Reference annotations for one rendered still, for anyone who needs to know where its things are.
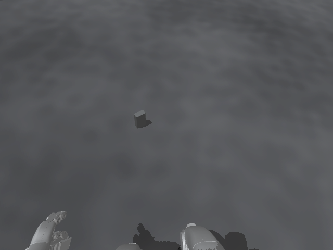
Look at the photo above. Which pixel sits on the carton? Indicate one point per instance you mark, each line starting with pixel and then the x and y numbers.
pixel 140 118

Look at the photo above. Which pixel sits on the left robot hand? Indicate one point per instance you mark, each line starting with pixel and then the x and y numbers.
pixel 46 232

